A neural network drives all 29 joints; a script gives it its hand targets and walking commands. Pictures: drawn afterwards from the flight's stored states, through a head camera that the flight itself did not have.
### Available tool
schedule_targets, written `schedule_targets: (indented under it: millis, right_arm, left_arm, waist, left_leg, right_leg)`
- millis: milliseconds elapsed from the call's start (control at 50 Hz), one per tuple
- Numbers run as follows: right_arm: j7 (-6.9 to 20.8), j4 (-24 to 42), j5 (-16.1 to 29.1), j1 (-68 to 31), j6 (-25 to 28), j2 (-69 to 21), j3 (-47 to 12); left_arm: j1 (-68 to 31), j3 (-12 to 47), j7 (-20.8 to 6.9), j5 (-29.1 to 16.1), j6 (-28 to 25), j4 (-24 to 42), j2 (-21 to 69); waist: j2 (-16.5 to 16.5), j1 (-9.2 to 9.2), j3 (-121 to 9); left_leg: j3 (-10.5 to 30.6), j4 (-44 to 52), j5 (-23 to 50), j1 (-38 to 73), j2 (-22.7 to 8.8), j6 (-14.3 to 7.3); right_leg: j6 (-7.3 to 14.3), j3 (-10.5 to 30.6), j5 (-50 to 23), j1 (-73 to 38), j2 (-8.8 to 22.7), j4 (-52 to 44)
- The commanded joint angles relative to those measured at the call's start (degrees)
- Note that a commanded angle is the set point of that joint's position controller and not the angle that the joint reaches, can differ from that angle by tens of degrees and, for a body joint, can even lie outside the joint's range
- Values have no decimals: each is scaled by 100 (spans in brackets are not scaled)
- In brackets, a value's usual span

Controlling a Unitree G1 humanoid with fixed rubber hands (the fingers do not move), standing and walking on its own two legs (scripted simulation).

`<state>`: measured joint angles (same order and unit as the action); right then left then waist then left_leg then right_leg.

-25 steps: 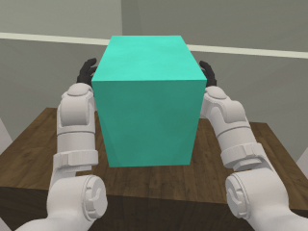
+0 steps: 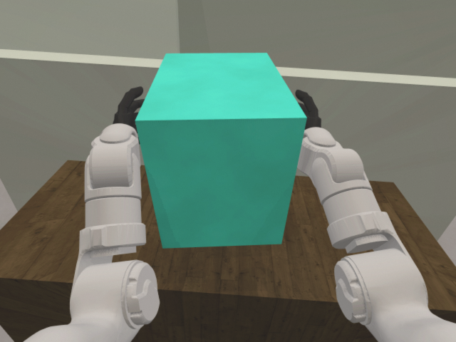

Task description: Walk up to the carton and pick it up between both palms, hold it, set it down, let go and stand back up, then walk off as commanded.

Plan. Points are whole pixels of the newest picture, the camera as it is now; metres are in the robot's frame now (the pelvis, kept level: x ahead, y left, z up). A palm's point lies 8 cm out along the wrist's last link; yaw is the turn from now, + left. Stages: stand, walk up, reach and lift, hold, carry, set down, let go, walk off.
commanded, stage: hold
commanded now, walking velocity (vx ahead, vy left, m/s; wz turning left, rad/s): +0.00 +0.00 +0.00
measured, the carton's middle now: (219, 141) +0.42 +0.00 +0.22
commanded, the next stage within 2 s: none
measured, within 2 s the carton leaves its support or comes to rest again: neither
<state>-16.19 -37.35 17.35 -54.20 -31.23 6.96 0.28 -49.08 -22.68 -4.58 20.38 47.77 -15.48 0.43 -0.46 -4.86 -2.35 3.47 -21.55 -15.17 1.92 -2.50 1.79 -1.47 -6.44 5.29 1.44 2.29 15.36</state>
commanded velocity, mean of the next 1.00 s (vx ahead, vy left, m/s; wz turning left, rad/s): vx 0.00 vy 0.00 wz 0.00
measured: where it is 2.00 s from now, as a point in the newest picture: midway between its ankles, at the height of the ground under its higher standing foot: outside the picture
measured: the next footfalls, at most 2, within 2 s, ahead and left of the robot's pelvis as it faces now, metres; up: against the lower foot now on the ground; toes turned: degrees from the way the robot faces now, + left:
none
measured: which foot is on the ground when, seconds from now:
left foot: down 0.00-1.00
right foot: down 0.00-1.00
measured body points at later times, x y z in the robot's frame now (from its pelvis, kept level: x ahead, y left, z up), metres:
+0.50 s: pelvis +0.00 +0.00 +0.00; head -0.08 +0.02 +0.44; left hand +0.38 +0.15 +0.27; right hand +0.38 -0.15 +0.27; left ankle -0.02 +0.14 -0.75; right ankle +0.04 -0.14 -0.75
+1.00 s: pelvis +0.00 +0.00 +0.00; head -0.08 +0.01 +0.44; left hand +0.38 +0.15 +0.27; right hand +0.38 -0.15 +0.27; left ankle -0.02 +0.14 -0.75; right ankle +0.04 -0.14 -0.75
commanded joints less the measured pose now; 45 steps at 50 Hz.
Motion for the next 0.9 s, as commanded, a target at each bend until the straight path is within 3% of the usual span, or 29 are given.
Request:
schedule_targets:
  millis: [0, 80, 180, 220, 260, 300, 420, 440, 500, 580, 640, 700, 800, 820, 880]
  right_arm:
    - [695, 2172, 780, -4799, 314, -4077, -1602]
    - [663, 1853, 800, -4575, 231, -3976, -1605]
    - [694, 2077, 852, -4727, 282, -4087, -1683]
    - [665, 2162, 839, -4840, 297, -4008, -1624]
    - [663, 2146, 842, -4738, 310, -4065, -1647]
    - [652, 2147, 840, -4637, 267, -4027, -1684]
    - [691, 1848, 772, -4714, 204, -3952, -1517]
    - [711, 2041, 790, -4828, 269, -4110, -1607]
    - [685, 2141, 867, -4863, 293, -4114, -1628]
    - [690, 1865, 761, -4763, 253, -4070, -1552]
    - [704, 1764, 695, -4871, 246, -4048, -1452]
    - [684, 1908, 815, -4799, 268, -4109, -1592]
    - [671, 1695, 768, -4651, 215, -4028, -1486]
    - [667, 1853, 785, -4772, 239, -4053, -1511]
    - [694, 2060, 777, -4907, 280, -4094, -1577]
  left_arm:
    - [-3909, 2482, -803, -1081, -286, 264, 3249]
    - [-3820, 2402, -805, -995, -254, 174, 3104]
    - [-3906, 2508, -785, -1071, -295, 384, 3247]
    - [-3942, 2484, -801, -1051, -271, 187, 3225]
    - [-3987, 2621, -771, -1132, -330, 466, 3254]
    - [-3845, 2532, -783, -1076, -289, 329, 3197]
    - [-3941, 2311, -828, -955, -241, 37, 3085]
    - [-3948, 2391, -817, -1017, -285, 152, 3134]
    - [-4005, 2541, -761, -1135, -326, 249, 3240]
    - [-4073, 2442, -791, -1055, -332, 111, 3167]
    - [-4053, 2354, -797, -1001, -314, -101, 3144]
    - [-4104, 2456, -770, -1119, -374, 194, 3174]
    - [-3963, 2270, -824, -979, -310, -24, 3055]
    - [-3926, 2243, -840, -999, -301, -82, 3080]
    - [-3945, 2266, -801, -990, -311, -23, 3167]
  waist:
    - [257, -31, -2057]
    - [235, -46, -1813]
    - [203, -1, -1983]
    - [254, -48, -1888]
    - [260, -111, -2085]
    - [178, -76, -2024]
    - [282, -28, -1677]
    - [241, 29, -1831]
    - [214, 12, -2012]
    - [215, -69, -1887]
    - [291, -14, -1687]
    - [229, -52, -2063]
    - [217, -55, -1738]
    - [183, 27, -1810]
    - [200, 46, -1974]
  left_leg:
    - [-354, 477, 1649, -1287, 719, 109]
    - [-349, 440, 1812, -1186, 743, 113]
    - [-326, 449, 1819, -1281, 716, 97]
    - [-332, 435, 1689, -1301, 742, 126]
    - [-333, 398, 1840, -1181, 749, 142]
    - [-309, 397, 1903, -1160, 744, 147]
    - [-345, 625, 1293, -1577, 688, 26]
    - [-346, 567, 1361, -1514, 719, 33]
    - [-320, 433, 1680, -1327, 742, 84]
    - [-344, 556, 1314, -1421, 714, 57]
    - [-350, 629, 1044, -1691, 711, -13]
    - [-341, 469, 1549, -1415, 761, 74]
    - [-341, 552, 1408, -1455, 706, 67]
    - [-358, 544, 1381, -1472, 723, 48]
    - [-353, 507, 1420, -1518, 725, 75]
  right_leg:
    - [-49, 153, -794, -1994, -781, 269]
    - [-71, 159, -891, -1935, -770, 234]
    - [-68, 159, -920, -2023, -796, 303]
    - [-63, 157, -827, -1923, -767, 263]
    - [-74, 165, -969, -1907, -768, 268]
    - [-72, 178, -998, -1899, -782, 260]
    - [-95, 167, -601, -1972, -790, 318]
    - [-77, 161, -632, -1996, -745, 297]
    - [-85, 197, -816, -1913, -761, 286]
    - [-78, 185, -541, -1855, -770, 263]
    - [-91, 177, -431, -1913, -732, 296]
    - [-75, 215, -751, -1948, -736, 276]
    - [-88, 198, -649, -1929, -753, 259]
    - [-96, 195, -619, -1926, -741, 262]
    - [-69, 188, -662, -2027, -760, 283]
